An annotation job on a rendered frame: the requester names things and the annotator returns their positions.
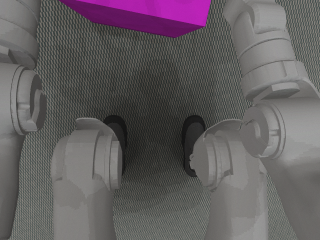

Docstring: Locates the right robot upper arm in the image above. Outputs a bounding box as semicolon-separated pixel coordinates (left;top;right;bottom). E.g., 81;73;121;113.
239;96;320;240

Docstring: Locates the robot right forearm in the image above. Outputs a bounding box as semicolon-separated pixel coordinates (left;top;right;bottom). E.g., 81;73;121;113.
223;0;320;103

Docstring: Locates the robot left thigh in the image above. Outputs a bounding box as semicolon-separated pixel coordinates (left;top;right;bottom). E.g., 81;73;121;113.
52;129;123;240

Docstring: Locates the left robot upper arm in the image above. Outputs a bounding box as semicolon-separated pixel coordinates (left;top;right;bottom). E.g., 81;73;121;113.
0;62;47;240

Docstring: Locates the carton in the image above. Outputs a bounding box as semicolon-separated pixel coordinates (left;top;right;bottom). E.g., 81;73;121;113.
59;0;211;38

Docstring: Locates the robot right thigh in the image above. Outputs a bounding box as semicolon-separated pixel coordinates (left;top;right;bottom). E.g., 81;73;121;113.
198;130;269;240

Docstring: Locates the robot thigh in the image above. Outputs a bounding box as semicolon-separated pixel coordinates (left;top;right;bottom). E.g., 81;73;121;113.
198;130;269;240
52;129;123;240

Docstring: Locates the robot left forearm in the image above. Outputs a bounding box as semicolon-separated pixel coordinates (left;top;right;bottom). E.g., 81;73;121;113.
0;0;42;71

